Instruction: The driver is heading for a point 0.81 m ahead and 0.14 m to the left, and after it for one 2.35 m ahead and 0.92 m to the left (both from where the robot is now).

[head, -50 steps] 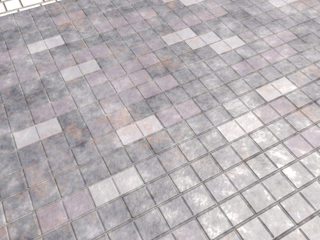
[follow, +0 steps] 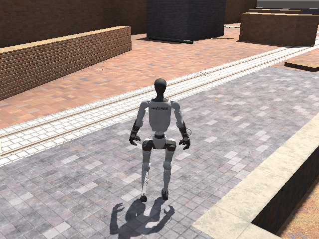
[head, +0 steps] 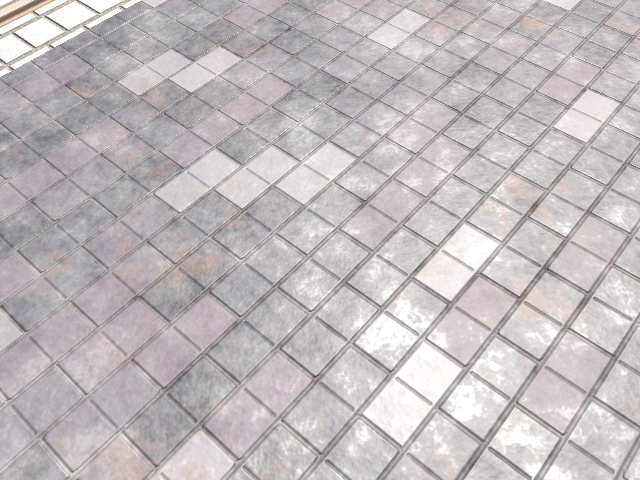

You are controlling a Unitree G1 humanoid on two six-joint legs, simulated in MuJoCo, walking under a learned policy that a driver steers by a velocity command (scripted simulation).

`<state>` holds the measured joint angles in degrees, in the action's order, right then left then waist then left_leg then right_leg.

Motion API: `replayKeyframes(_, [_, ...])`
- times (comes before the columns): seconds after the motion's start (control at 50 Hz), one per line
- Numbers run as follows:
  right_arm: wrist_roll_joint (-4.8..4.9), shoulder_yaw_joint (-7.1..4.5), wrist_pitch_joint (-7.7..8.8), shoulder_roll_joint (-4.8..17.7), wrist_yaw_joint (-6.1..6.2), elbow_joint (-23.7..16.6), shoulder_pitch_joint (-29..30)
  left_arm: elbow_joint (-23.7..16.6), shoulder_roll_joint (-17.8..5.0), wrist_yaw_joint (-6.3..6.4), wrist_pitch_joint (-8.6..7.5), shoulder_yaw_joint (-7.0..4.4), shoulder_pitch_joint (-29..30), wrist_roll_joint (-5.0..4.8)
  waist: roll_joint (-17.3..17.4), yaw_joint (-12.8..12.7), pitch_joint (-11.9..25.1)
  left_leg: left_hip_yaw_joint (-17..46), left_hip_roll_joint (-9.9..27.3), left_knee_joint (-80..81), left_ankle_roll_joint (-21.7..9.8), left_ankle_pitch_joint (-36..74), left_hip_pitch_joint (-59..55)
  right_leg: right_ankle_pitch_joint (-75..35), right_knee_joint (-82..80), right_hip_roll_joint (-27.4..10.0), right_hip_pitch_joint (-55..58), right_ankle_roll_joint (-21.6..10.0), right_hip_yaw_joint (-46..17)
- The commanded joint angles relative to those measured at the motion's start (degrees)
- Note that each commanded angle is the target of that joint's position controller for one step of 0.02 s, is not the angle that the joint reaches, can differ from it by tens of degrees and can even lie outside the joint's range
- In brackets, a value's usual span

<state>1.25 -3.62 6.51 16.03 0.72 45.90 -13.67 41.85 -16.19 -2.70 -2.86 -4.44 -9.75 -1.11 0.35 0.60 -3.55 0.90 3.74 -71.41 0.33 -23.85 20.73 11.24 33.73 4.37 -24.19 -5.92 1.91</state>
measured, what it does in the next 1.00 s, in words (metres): walks ahead, turning left: left foot, then right foot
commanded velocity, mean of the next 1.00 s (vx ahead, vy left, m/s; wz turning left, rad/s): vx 0.50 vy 0.00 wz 0.26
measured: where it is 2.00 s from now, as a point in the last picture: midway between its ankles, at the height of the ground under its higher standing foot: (230, 244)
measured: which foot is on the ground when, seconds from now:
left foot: up 0.00-0.44, down 0.46-0.92, up 0.94-1.00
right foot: down 0.00-0.46, up 0.48-0.90, down 0.92-1.00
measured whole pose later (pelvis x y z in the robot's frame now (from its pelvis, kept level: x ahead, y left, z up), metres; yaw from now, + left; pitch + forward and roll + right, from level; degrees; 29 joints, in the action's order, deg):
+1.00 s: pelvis +0.58 +0.06 +0.00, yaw +20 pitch +3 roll -1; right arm 1.6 -3.3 2.1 16.9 0.7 42.0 -20.7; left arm 38.6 -15.3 -1.1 -7.1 -2.6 -6.4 0.2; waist 1.9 2.4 0.7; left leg 10.4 -5.4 -56.9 -2.5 -28.5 15.7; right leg 9.2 30.7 3.0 -24.2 -1.5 -1.2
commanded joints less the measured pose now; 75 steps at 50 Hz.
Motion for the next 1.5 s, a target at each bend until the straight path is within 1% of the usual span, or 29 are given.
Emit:
replayKeyframes(0.02, [-1.43,-1.97,1.39,7.63,0.3,-5.32,0.46,-4.4,-5.17,0.67,-1.27,-1.24,-1.62,0.6,-1.4,0.28,7.89,4.66,4.25,2.7,-0.83,6.09,17.07,-9.77,-19.07,-14.99,18.48,-11.08,-24.13])
replayKeyframes(0.08, [-1.91,-1.51,-0.52,5.27,0.03,-5.08,-0.63,-3.74,-5.76,1.48,-1.93,-1.25,-2.75,0.74,-1.58,1.22,7.27,2.55,4.26,9.04,1.29,10.78,15.1,-20.35,-21.1,-13.87,13.87,-11.38,-17.79])
replayKeyframes(0.18, [-1.12,-0.3,-0.8,3.17,-0.67,-6.56,7.46,-0.98,-6.3,2.5,-2.11,-0.81,-7.17,0.79,-3.94,-2.8,4.3,0.56,3.62,26.57,1.12,28.63,17.13,-21.47,-22.76,-11.43,15.43,-6.85,-9.13])
replayKeyframes(0.34, [0.19,0.47,-0.15,2.97,-3.79,-10.33,16.09,3.08,-7.94,2.81,-1.52,-0.92,-11.0,1.1,-2.94,-6.36,-0.63,-0.04,0.25,38.64,-3.26,26.8,23.5,-21.42,-21.08,-17.72,29.92,-5.05,-6.37])
replayKeyframes(0.4, [-0.14,-0.09,-0.27,4.23,-4.58,-10.53,12.21,2.64,-9.48,3.5,-0.7,-1.28,-8.74,1.04,-4.86,-3.3,3.25,-3.74,-3.66,39.05,-5.94,19.09,15.59,-44.28,-13.43,-17.61,32.01,-3.05,-3.17])
replayKeyframes(0.44, [-0.45,-2.21,-0.74,8.13,-4.05,-7.99,-0.31,1.84,-10.29,4.13,0.12,-1.26,-6.6,0.93,-4.66,3.81,10.85,-6.15,-7.9,41.62,-8.91,19.67,-2.22,-57.71,3.72,-14.73,28.45,-0.69,0.18])
replayKeyframes(0.46, [-0.76,-3.44,-1.09,12.12,-3.26,-6.73,-9.3,0.53,-8.88,4.55,-0.24,-0.48,-6.92,1.66,0.39,7.35,17.01,5.87,0.18,41.64,-12.67,23.3,-19.79,-42.1,20.66,-12.65,15.52,1.47,1.71])
replayKeyframes(0.48, [-0.58,-4.22,-0.79,16.32,-3.26,-6.68,-11.12,-1.08,-1.42,3.32,-1.82,1.87,-14.21,2.75,15.29,2.16,23.22,37.04,14.17,45.27,-24.19,15.95,-41.05,10.63,42.32,0.24,-10.44,5.83,-0.87])
replayKeyframes(0.5, [0.07,-3.0,-1.11,10.75,-2.99,-6.19,-13.09,-0.64,-5.77,2.25,-3.78,1.43,-10.56,1.46,11.04,5.76,26.16,44.84,14.6,51.7,-23.77,8.44,-44.99,19.25,47.86,-0.58,-18.25,5.21,-9.58])
replayKeyframes(0.52, [-0.24,-2.49,-1.42,9.15,-2.52,-6.95,-9.9,-3.01,-7.95,1.56,-5.04,0.92,-4.95,-0.55,7.68,6.04,17.17,36.61,13.05,52.98,-20.72,8.73,-38.68,14.85,46.8,-3.83,-22.62,4.44,-9.9])
replayKeyframes(0.56, [-0.58,-1.89,-1.91,7.58,-2.31,-8.94,-3.21,-4.15,-7.27,1.95,-5.63,0.96,-0.6,1.08,-2.51,2.2,8.21,26.46,8.89,54.93,-18.11,19.58,-21.84,9.1,37.02,-7.73,-18.58,4.77,-7.98])
replayKeyframes(0.64, [-0.74,-1.72,-1.9,7.58,-1.56,-10.11,-0.5,-4.57,-5.58,2.77,-3.21,0.82,-3.77,2.24,1.56,-2.0,5.95,18.86,5.02,58.45,-18.43,30.08,-8.61,6.41,26.48,-9.49,-11.5,8.2,-6.08])
replayKeyframes(0.74, [0.1,-2.34,-2.75,9.48,-0.21,-8.6,-3.9,-6.94,-2.79,2.92,-3.02,1.93,6.39,2.07,3.61,1.78,4.59,13.19,-0.01,57.2,-14.1,25.92,-3.1,-12.19,5.35,-6.02,-6.15,10.13,-4.49])
replayKeyframes(0.84, [0.48,-2.32,-3.86,9.18,0.13,-7.29,-7.55,-8.55,-5.23,1.88,-4.19,0.89,11.38,0.89,5.3,3.33,5.16,20.89,2.38,51.58,-12.22,18.89,-9.87,-12.07,-4.66,-3.54,-3.02,8.77,-6.62])
replayKeyframes(0.9, [0.05,-2.07,-4.27,8.0,0.22,-7.81,-5.56,-6.99,-7.1,1.82,-5.02,-0.49,4.93,0.74,7.25,-0.86,6.52,23.36,2.23,45.3,-10.14,20.58,-11.79,-8.3,-9.04,-3.73,5.57,5.44,-5.52])
replayKeyframes(0.92, [-0.38,-1.15,-4.0,5.36,0.06,-8.21,-5.47,-6.06,-8.73,2.15,-5.33,-1.22,-0.87,1.62,6.2,-3.45,11.21,20.52,-0.16,37.47,-8.33,22.39,-9.52,-8.21,-8.53,-7.64,15.79,2.77,-7.96])
replayKeyframes(0.94, [-1.5,0.14,-3.69,2.03,0.02,-9.11,-6.76,-5.26,-11.81,2.54,-5.29,-1.94,-9.68,2.26,-1.43,-6.14,18.83,14.59,-4.52,21.23,-5.99,10.59,-2.05,-6.79,-8.32,-17.68,30.09,-1.12,-19.01])
replayKeyframes(0.96, [0.65,0.63,-3.1,0.91,-0.03,-9.66,-15.39,-1.97,-15.66,1.86,-4.47,-3.17,-13.76,2.25,-21.96,-2.2,21.8,8.95,-10.19,5.2,-2.82,-10.16,17.81,7.08,-14.03,-27.72,42.97,-10.66,-45.94])
replayKeyframes(0.98, [1.06,-0.32,-3.01,6.66,0.13,-7.81,-13.82,-3.14,-9.71,1.57,-4.36,-2.0,-12.31,0.77,-13.03,-4.07,16.3,11.18,-6.21,-1.13,-2.15,-7.85,24.02,18.73,-16.63,-26.87,39.82,-9.59,-47.55])
replayKeyframes(1.02, [-0.23,-0.8,-3.09,7.93,0.01,-9.46,-3.17,-3.67,-6.25,1.71,-3.7,-0.68,-7.74,1.29,-3.23,-4.55,6.38,8.31,-3.01,-0.84,-1.86,1.3,23.72,9.54,-17.8,-21.65,27.29,-6.22,-31.71])
replayKeyframes(1.1, [-0.59,-0.29,-2.8,4.2,-0.94,-10.1,-1.96,-2.03,-4.52,1.63,-3.79,0.13,-5.95,1.31,-6.28,-1.21,4.16,4.66,0.64,8.63,-1.25,5.88,18.41,-6.72,-21.71,-16.59,18.16,-6.59,-19.89])
replayKeyframes(1.22, [-0.91,1.33,-2.06,1.42,-1.6,-12.24,7.74,0.87,-8.71,2.09,-2.99,-0.71,-8.57,0.26,-4.91,-3.79,2.83,0.95,1.07,29.06,-0.05,19.74,15.51,-13.75,-24.33,-15.21,16.45,-6.12,-10.67])
replayKeyframes(1.34, [-0.02,0.82,-1.4,3.09,-2.86,-14.72,14.98,4.05,-10.27,2.12,-1.6,-0.81,-13.12,-0.6,-5.73,-5.24,1.14,-0.29,-1.28,39.73,-2.04,21.09,11.05,-14.16,-21.46,-18.05,21.34,-4.1,-10.31])
replayKeyframes(1.4, [-0.66,-1.03,-1.27,6.4,-2.62,-12.18,5.56,4.41,-10.78,2.63,-0.79,-0.81,-11.87,-0.65,-4.98,0.98,6.4,-2.88,-4.21,44.59,-5.34,19.45,-4.63,-30.23,-9.79,-15.91,21.6,-1.38,-6.94])
replayKeyframes(1.42, [-1.01,-2.34,-1.44,9.39,-2.02,-10.06,-3.51,3.79,-8.96,2.8,-0.91,0.0,-11.52,0.08,-3.16,5.1,12.62,0.74,-0.54,43.32,-7.72,20.6,-18.61,-28.06,2.2,-13.21,15.21,0.63,-4.33])
replayKeyframes(1.44, [-2.23,-3.64,-1.9,15.5,-1.43,-9.4,-11.12,1.66,-3.59,2.7,-1.84,1.84,-15.18,1.3,9.15,5.62,21.7,22.51,14.59,43.36,-15.09,18.95,-40.29,-6.21,24.57,-6.16,-5.13,4.64,-0.29])
replayKeyframes(1.46, [-1.13,-3.21,-2.26,13.7,-1.72,-8.32,-13.1,2.03,-3.53,2.48,-2.94,2.17,-16.52,0.6,16.32,5.54,26.27,40.77,19.48,51.86,-20.09,9.4,-44.25,21.35,35.81,-2.52,-16.3,5.38,-5.92])
replayKeyframes(1.48, [-0.72,-2.03,-2.23,10.31,-1.85,-8.45,-9.96,1.4,-8.68,2.13,-3.51,0.72,-12.41,-0.77,10.42,5.58,17.61,35.51,17.46,53.49,-17.69,4.24,-37.85,19.02,40.12,-6.13,-21.85,4.9,-7.68])
replayKeyframes(1.5, [-0.72,-1.38,-2.22,8.45,-1.87,-8.88,-6.42,0.39,-8.77,2.01,-3.64,0.7,-8.21,-1.07,7.28,4.43,11.75,27.72,14.85,54.44,-15.8,5.78,-30.2,13.82,38.78,-8.66,-22.08,4.45,-6.2])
